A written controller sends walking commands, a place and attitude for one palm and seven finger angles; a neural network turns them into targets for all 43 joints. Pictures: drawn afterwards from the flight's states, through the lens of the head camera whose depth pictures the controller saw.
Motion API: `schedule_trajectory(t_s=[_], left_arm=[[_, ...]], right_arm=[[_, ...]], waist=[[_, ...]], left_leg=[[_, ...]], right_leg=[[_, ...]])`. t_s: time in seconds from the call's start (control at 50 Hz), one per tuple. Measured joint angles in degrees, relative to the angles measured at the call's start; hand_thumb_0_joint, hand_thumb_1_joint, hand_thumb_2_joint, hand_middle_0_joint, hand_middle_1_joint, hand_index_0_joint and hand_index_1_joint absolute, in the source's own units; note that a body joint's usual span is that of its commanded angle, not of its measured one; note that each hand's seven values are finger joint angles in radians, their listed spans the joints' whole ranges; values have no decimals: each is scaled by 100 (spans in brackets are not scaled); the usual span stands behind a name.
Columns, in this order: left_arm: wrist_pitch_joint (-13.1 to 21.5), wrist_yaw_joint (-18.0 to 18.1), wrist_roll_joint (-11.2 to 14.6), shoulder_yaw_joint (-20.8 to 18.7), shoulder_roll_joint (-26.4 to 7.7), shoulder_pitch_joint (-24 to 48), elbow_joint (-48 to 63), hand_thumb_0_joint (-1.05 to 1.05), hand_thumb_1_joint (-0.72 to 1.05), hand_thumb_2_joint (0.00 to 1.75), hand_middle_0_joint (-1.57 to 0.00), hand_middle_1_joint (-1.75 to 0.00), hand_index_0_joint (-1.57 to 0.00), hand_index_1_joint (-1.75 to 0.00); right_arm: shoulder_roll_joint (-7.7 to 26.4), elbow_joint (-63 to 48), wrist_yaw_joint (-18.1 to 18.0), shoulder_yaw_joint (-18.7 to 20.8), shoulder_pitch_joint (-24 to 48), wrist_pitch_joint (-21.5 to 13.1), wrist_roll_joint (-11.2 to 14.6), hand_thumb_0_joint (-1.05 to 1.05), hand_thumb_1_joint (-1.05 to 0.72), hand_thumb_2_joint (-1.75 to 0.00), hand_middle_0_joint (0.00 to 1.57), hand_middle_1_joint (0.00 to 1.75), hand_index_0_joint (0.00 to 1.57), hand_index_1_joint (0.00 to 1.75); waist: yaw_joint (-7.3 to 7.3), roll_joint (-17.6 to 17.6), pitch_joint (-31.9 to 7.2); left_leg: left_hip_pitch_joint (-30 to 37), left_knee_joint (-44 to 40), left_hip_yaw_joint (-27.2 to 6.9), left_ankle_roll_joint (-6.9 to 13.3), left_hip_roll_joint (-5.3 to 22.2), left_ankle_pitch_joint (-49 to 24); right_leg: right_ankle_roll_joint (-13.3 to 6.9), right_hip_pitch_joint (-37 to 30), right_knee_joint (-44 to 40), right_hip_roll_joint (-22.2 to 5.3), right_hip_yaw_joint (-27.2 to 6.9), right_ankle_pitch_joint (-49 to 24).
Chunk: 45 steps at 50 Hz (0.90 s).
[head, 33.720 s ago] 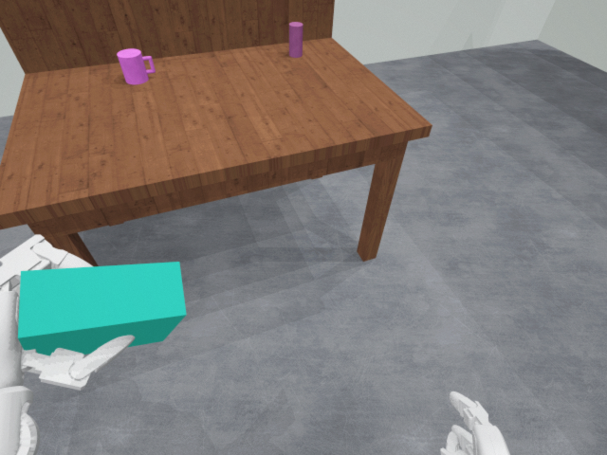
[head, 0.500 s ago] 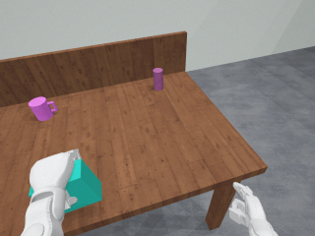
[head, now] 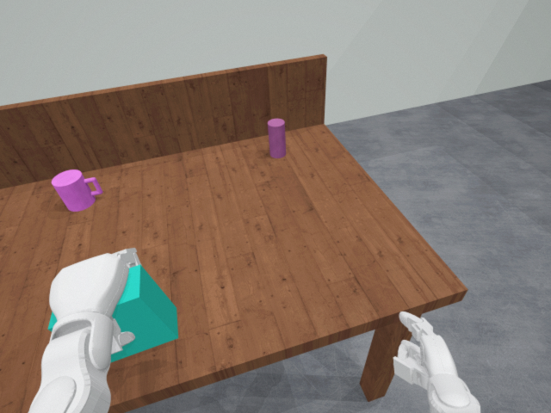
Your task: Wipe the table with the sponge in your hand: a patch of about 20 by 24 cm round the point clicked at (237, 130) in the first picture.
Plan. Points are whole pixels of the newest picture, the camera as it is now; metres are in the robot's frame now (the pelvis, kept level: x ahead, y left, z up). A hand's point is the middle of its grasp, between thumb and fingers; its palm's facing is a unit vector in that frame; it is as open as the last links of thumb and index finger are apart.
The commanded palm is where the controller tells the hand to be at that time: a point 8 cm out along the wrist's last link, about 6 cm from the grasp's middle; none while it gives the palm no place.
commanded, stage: bring the sponge back beside the body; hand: left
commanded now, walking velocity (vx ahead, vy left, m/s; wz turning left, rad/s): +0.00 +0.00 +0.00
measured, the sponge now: (128, 323) +0.21 +0.27 +0.03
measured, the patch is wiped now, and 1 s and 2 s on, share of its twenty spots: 1.00 1.00 1.00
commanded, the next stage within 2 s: step back with the hand held close in 1.54 s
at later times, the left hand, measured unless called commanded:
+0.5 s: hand (106, 302) +0.20 +0.28 +0.09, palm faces +0.07 -0.12 -0.99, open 9.4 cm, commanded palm +0.17 +0.27 +0.16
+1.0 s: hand (90, 305) +0.19 +0.29 +0.11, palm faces +0.09 -0.13 -0.99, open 9.4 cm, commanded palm +0.16 +0.28 +0.18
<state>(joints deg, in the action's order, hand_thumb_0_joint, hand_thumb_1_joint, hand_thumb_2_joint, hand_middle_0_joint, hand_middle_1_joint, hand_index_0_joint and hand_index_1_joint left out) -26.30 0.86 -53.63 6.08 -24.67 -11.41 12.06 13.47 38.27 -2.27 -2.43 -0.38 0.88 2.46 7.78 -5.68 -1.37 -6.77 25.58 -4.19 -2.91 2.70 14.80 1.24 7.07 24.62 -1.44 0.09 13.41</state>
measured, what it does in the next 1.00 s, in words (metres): stands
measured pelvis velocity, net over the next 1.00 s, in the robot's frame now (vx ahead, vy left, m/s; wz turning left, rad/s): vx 0.00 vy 0.00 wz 0.01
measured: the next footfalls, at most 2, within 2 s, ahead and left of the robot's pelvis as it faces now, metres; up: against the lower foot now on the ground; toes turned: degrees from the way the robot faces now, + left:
none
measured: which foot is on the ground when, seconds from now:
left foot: down 0.00-1.00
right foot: down 0.00-1.00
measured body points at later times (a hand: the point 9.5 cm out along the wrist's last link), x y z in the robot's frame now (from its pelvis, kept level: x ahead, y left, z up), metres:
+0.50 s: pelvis +0.00 +0.00 +0.00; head -0.03 -0.04 +0.45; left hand +0.20 +0.28 +0.15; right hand +0.26 -0.20 -0.07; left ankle +0.00 +0.16 -0.74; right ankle +0.00 -0.14 -0.74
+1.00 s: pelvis +0.00 +0.00 +0.00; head -0.03 -0.03 +0.45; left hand +0.18 +0.29 +0.16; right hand +0.27 -0.18 -0.06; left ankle +0.00 +0.16 -0.74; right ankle +0.00 -0.14 -0.74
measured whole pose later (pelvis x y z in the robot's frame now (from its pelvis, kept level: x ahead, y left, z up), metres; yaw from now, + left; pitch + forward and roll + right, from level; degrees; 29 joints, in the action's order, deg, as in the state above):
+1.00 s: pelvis +0.00 +0.00 +0.00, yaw +0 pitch -5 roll -1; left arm -26.7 -1.7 -51.1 2.3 -28.3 -15.0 19.3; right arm 14.0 37.4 -2.5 -2.8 -0.7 0.6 2.5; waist 8.4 -5.7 -1.2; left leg -6.8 26.2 -4.7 -2.9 2.6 15.1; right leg 1.3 6.7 24.8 -1.5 0.5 13.6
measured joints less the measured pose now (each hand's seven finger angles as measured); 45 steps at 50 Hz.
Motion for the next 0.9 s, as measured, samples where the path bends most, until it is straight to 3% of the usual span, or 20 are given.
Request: schedule_trajectory(t_s=[0.9], left_arm=[[8, -219, 210, -321, -333, -324, 663, 0, -46, 108, -79, -139, -80, -139]], right_arm=[[58, -73, -34, -20, -31, -42, -10, 2, -90, -90, 21, 30, 20, 30]], waist=[[65, -9, 17]], left_leg=[[-4, 67, -51, 1, -5, 42]], right_leg=[[4, -38, 23, -2, 46, 37]])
